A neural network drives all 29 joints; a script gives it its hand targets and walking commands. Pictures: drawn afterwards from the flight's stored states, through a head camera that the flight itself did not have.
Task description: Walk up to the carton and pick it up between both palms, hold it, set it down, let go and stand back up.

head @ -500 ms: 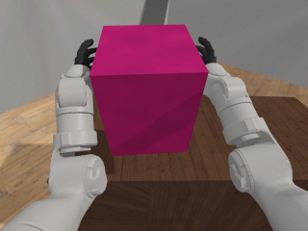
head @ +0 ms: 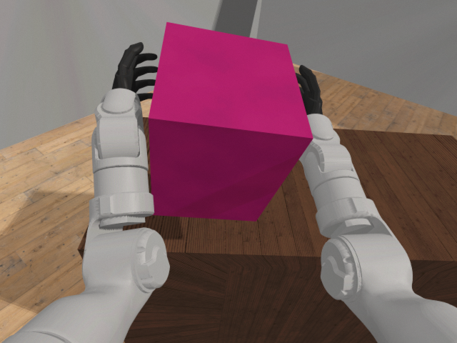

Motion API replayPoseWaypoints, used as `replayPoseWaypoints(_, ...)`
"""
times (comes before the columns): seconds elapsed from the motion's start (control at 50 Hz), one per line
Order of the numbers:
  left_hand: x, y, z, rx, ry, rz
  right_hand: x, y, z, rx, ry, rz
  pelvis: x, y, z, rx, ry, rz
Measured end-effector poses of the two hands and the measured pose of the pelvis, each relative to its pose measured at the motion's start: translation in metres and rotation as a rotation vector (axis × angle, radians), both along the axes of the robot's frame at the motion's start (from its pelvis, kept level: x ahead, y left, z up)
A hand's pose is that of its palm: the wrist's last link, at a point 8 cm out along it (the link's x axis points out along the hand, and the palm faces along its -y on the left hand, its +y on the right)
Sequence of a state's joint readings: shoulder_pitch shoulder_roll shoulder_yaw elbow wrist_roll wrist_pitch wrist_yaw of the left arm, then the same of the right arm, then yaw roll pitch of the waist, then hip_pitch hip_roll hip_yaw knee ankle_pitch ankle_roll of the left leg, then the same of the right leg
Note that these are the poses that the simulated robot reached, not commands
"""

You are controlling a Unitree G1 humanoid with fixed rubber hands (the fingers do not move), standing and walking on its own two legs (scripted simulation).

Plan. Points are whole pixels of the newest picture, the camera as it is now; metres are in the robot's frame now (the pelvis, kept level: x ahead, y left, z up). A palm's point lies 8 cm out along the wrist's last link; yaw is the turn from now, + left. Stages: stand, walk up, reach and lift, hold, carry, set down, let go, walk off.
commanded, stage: set down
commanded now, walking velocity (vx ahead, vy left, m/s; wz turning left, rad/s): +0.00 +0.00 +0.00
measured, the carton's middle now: (216, 133) +0.40 +0.02 +0.20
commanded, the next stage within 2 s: none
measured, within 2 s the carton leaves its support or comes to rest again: neither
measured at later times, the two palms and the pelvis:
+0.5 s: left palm (140, 117) +0.41 +0.15 +0.22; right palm (303, 131) +0.40 -0.14 +0.21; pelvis +0.01 +0.00 +0.00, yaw +0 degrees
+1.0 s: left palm (149, 130) +0.43 +0.14 +0.19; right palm (304, 142) +0.41 -0.15 +0.18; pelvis +0.01 +0.00 +0.00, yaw -1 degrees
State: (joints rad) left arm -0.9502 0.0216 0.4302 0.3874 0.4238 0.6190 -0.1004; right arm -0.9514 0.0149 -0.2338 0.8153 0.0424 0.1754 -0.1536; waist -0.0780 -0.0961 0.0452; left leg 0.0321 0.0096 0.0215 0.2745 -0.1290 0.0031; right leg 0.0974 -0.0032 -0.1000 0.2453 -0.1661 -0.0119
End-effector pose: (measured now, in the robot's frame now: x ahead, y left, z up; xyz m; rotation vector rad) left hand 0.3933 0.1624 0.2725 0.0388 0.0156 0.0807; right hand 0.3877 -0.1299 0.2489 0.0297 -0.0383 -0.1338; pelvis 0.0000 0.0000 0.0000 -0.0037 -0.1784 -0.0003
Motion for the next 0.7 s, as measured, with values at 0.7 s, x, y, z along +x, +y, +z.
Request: replayPoseWaypoints(0.7,0.025,-0.007,-0.067,0.000,0.080,-0.017,0.017,-0.006,-0.053,-0.028,0.049,-0.028,0.015,0.005,0.000,-0.004,0.051,-0.001)
